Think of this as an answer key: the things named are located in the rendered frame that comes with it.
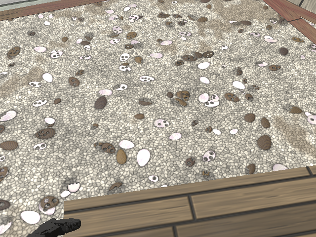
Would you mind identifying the robot left hand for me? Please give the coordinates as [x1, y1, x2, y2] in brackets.
[27, 218, 81, 237]

